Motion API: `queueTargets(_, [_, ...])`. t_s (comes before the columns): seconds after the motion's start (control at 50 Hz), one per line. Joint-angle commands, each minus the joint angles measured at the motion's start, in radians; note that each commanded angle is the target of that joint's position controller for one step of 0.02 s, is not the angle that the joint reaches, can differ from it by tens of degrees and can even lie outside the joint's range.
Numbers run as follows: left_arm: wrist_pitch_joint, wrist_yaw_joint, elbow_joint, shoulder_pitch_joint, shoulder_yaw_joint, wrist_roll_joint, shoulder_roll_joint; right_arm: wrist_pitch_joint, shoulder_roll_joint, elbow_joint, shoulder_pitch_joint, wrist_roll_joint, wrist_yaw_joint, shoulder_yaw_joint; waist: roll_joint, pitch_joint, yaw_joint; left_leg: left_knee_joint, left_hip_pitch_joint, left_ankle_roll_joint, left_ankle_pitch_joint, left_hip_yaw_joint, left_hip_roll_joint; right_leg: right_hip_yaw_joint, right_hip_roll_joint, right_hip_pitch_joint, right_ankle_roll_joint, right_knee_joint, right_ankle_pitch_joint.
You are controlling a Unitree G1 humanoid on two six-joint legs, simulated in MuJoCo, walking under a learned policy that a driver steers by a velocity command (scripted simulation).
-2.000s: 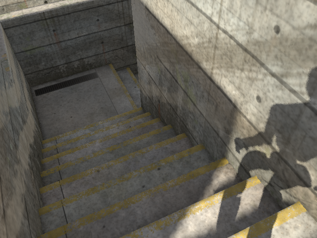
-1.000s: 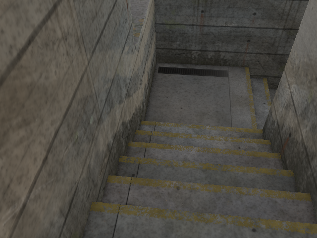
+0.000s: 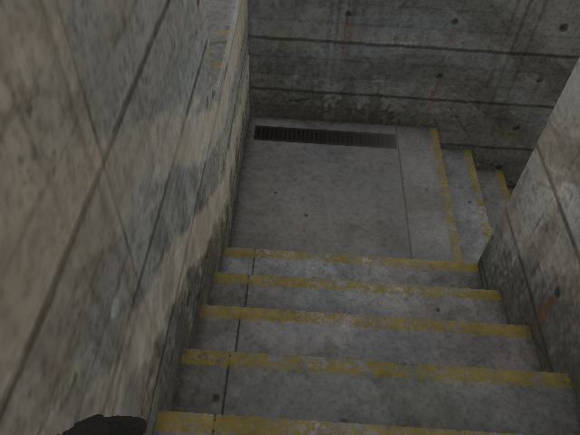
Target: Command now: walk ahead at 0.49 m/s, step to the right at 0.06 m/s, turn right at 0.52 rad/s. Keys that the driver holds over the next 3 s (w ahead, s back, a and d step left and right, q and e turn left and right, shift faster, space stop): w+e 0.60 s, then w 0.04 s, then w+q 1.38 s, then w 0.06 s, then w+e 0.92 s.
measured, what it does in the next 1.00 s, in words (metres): goes down, turning right: right foot 0.18 m lower, then left foot 0.18 m lower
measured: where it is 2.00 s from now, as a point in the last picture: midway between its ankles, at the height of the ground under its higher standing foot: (347, 357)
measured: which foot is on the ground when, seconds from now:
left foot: down 0.00-0.16, up 0.18-0.68, down 0.70-1.00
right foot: up 0.00-0.12, down 0.14-0.70, up 0.72-1.00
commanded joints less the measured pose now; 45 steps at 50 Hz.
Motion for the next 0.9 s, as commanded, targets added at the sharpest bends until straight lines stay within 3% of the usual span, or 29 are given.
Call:
queueTargets(0.02, [-0.040,-0.021,-0.080,-0.138,-0.009,-0.023,-0.015,-0.003,-0.119,-0.031,0.021,-0.017,-0.002,-0.034,0.192,0.131,-0.056,-0.222,-0.127,0.089,0.152,-0.114,0.169,-0.078,-0.023,0.113,0.013,-0.176,0.037])
queueTargets(0.04, [-0.046,-0.019,-0.066,-0.144,-0.014,-0.033,-0.025,0.015,-0.129,-0.020,0.031,-0.024,0.011,-0.041,0.216,0.152,-0.074,-0.217,-0.133,0.093,0.176,-0.105,0.167,-0.104,-0.029,0.166,0.013,-0.224,-0.040])
queueTargets(0.06, [-0.046,-0.060,-0.032,-0.060,0.006,0.073,0.027,-0.001,-0.092,0.010,0.129,-0.240,0.074,0.002,0.140,0.191,-0.015,-0.282,-0.252,0.124,-0.139,-0.197,0.307,-0.220,-0.081,0.199,-0.024,-0.116,-0.102])
queueTargets(0.1, [-0.067,-0.040,0.027,0.014,0.041,0.061,0.099,-0.003,-0.163,0.050,0.086,-0.167,0.115,-0.030,0.124,0.175,0.027,-0.116,-0.180,0.123,-0.115,-0.200,0.281,-0.218,-0.074,0.258,-0.034,-0.246,-0.330])
queueTargets(0.12, [-0.083,-0.025,0.059,0.073,0.056,0.054,0.144,0.005,-0.210,0.091,0.091,-0.171,0.133,-0.037,0.029,0.137,0.072,0.075,-0.059,0.105,0.004,-0.167,0.245,-0.254,-0.058,0.325,-0.042,-0.481,-0.223])
queueTargets(0.14, [-0.096,-0.008,0.138,0.266,0.096,0.044,0.189,0.028,-0.264,0.109,0.081,-0.220,0.167,-0.040,0.020,-0.018,0.146,0.359,-0.133,0.063,0.150,-0.091,0.187,-0.263,-0.020,0.688,-0.041,-0.472,-0.107])
queueTargets(0.16, [-0.103,-0.016,0.253,0.538,0.136,0.037,0.300,0.038,-0.114,0.154,0.228,-0.222,0.212,-0.011,-0.085,-0.249,0.166,0.745,-0.339,0.034,-0.063,-0.078,0.010,-0.223,0.010,1.173,-0.149,-0.185,-0.045])
queueTargets(0.18, [-0.116,-0.023,0.309,0.739,0.136,0.023,0.368,0.010,-0.035,0.117,0.328,-0.164,0.255,0.011,-0.229,-0.481,0.169,1.096,-0.595,0.017,-0.149,-0.166,-0.089,-0.025,-0.096,1.475,-0.250,0.008,0.348])
queueTargets(0.2, [-0.134,-0.037,0.333,0.808,0.132,0.059,0.332,-0.005,-0.149,0.008,0.063,-0.111,0.248,-0.008,-0.144,-0.351,0.291,1.217,-0.823,0.006,-0.129,-0.202,-0.123,0.069,-0.153,1.393,-0.208,-0.073,0.319])
queueTargets(0.24, [-0.165,-0.080,0.313,0.679,0.087,-0.015,0.277,-0.051,-0.153,-0.146,-0.204,-0.059,0.204,0.019,-0.055,-0.081,0.267,1.200,-1.227,0.018,0.011,-0.351,-0.083,0.471,-0.335,1.056,-0.325,-0.256,-0.521])
queueTargets(0.26, [-0.161,-0.101,0.316,0.556,0.032,0.031,0.144,-0.054,-0.105,-0.111,-0.081,-0.066,0.180,0.040,0.100,-0.012,0.129,1.074,-1.091,0.078,0.263,-0.463,-0.017,0.464,-0.368,0.733,-0.282,-0.254,-0.599])
queueTargets(0.28, [-0.157,-0.116,0.308,0.472,-0.005,0.045,0.086,-0.038,-0.105,-0.096,-0.030,-0.065,0.166,0.043,0.109,0.045,0.033,1.019,-0.986,0.100,0.358,-0.496,0.010,0.502,-0.409,0.440,-0.320,-0.322,-0.622])
queueTargets(0.3, [-0.168,-0.090,0.285,0.367,-0.058,0.048,-0.036,-0.014,-0.053,-0.103,-0.021,-0.111,0.157,0.068,0.148,0.066,-0.022,0.741,-0.958,0.135,0.584,-0.514,0.034,0.403,-0.322,0.278,-0.270,-0.348,-0.691])
queueTargets(0.32, [-0.179,-0.058,0.266,0.303,-0.066,0.004,-0.041,0.013,-0.015,-0.046,-0.019,-0.124,0.161,0.076,0.159,0.050,-0.006,0.484,-0.816,0.114,0.728,-0.470,0.007,0.299,-0.236,0.087,-0.270,-0.345,-0.810])
queueTargets(0.38, [-0.190,-0.039,0.262,0.327,-0.055,0.058,0.117,0.015,-0.058,-0.049,-0.091,-0.123,0.201,0.081,0.012,-0.039,-0.008,0.433,-0.490,0.055,0.860,-0.344,-0.063,0.175,-0.040,-0.092,-0.247,-0.282,-0.710])
queueTargets(0.4, [-0.202,-0.018,0.304,0.444,-0.067,0.056,0.065,0.007,-0.090,-0.077,-0.159,-0.144,0.211,0.080,0.067,-0.027,0.052,0.275,-0.644,0.049,0.993,-0.414,-0.058,0.197,-0.031,0.065,-0.244,-0.172,-0.694])
queueTargets(0.44, [-0.201,0.003,0.345,0.616,-0.076,0.058,0.044,0.004,-0.115,-0.110,-0.272,-0.118,0.212,0.088,0.152,-0.018,0.121,-0.047,-0.616,0.052,1.204,-0.399,-0.100,0.207,-0.003,0.151,-0.236,-0.044,-0.772])
queueTargets(0.5, [-0.192,-0.015,0.341,0.667,-0.077,0.060,0.059,0.018,-0.080,-0.186,-0.392,-0.141,0.213,0.095,0.030,0.035,0.139,-0.147,-0.391,0.056,1.130,-0.339,-0.155,0.316,0.016,0.023,-0.249,-0.062,-1.034])
queueTargets(0.6, [-0.178,-0.007,0.337,0.732,-0.061,0.030,0.040,0.049,-0.062,-0.294,-0.556,-0.141,0.201,0.090,0.010,0.072,0.211,-0.492,-0.482,0.069,0.861,-0.393,-0.152,0.519,0.017,0.436,-0.252,0.144,-0.792])
queueTargets(0.64, [-0.178,-0.014,0.321,0.692,-0.053,0.019,0.021,0.041,-0.057,-0.245,-0.485,-0.141,0.192,0.077,-0.018,0.069,0.188,-0.595,-0.313,0.101,0.828,-0.360,-0.146,0.474,0.054,0.412,-0.223,0.265,-0.673])
queueTargets(0.7, [-0.157,-0.119,0.285,0.578,-0.039,0.043,0.060,0.005,-0.180,0.068,0.334,-0.101,0.201,-0.016,0.132,-0.089,-0.139,-0.576,0.772,0.226,1.043,-0.290,-0.075,0.191,0.135,-0.205,-0.085,0.825,-0.407])
queueTargets(0.72, [-0.164,-0.132,0.284,0.724,-0.036,0.005,-0.002,0.004,-0.261,0.056,0.358,-0.077,0.230,-0.022,0.369,-0.333,-0.059,-0.328,1.112,0.449,1.565,-0.528,0.142,0.016,0.249,-0.474,0.007,1.344,-1.325])
queueTargets(0.74, [-0.161,-0.123,0.227,0.704,-0.027,-0.015,0.048,0.014,-0.283,0.018,0.274,-0.098,0.243,-0.037,0.244,-0.327,-0.055,-0.312,1.040,0.505,1.613,-0.616,0.207,-0.061,0.203,-0.632,0.006,1.515,-1.375])
queueTargets(0.76, [-0.154,-0.098,0.131,0.560,-0.037,-0.016,0.044,0.021,-0.268,-0.004,0.154,-0.109,0.226,-0.037,0.212,-0.242,-0.082,-0.435,0.911,0.541,1.157,-0.768,0.281,-0.061,0.151,-0.795,0.019,1.524,-1.311])
queueTargets(0.78, [-0.118,0.040,0.119,0.335,-0.011,-0.029,0.054,0.042,-0.111,0.013,0.026,0.033,0.145,-0.017,0.045,-0.130,0.046,-0.513,0.575,0.459,0.866,-0.689,0.247,-0.105,0.054,-0.663,-0.011,1.232,-1.250])
queueTargets(0.8, [-0.091,0.080,0.093,0.247,-0.019,-0.013,0.051,0.038,-0.069,-0.010,-0.020,0.021,0.116,0.014,-0.010,0.026,0.050,-0.589,0.262,0.417,0.632,-0.631,0.168,-0.077,0.009,-0.562,-0.009,1.057,-1.190])
queueTargets(0.82, [-0.128,-0.003,0.095,0.379,-0.094,0.059,-0.089,0.006,0.069,-0.025,-0.131,-0.137,0.164,0.074,-0.024,0.111,0.132,-0.631,-0.071,0.382,0.633,-0.605,0.090,0.073,-0.143,-0.426,-0.043,0.775,-0.729])
queueTargets(0.86, [-0.139,-0.068,0.152,0.384,-0.062,0.079,-0.023,-0.036,0.018,-0.027,-0.120,-0.090,0.171,0.053,0.058,0.097,0.079,-0.600,-0.444,0.393,0.435,-0.432,-0.097,-0.095,-0.106,-0.076,-0.062,0.264,-0.301])
queueTargets(0.9, [-0.143,-0.095,0.140,0.317,-0.086,0.062,-0.066,-0.054,-0.072,0.025,-0.036,-0.130,0.181,0.048,0.169,0.002,0.103,-0.536,-0.613,0.381,0.472,-0.500,-0.113,-0.117,-0.105,0.183,-0.001,0.451,-0.234])
Next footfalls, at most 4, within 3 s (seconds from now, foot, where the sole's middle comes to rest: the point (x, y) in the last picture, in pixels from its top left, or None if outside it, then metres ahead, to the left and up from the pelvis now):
0.14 right None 0.20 -0.17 -0.89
0.70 left None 0.52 -0.08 -1.07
1.18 right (396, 406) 0.75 -0.42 -1.25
1.84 left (309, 346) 1.07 -0.18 -1.43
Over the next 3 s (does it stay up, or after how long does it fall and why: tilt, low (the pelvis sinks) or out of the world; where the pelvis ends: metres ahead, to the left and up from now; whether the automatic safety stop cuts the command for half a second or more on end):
stays up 1.64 -0.32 -1.05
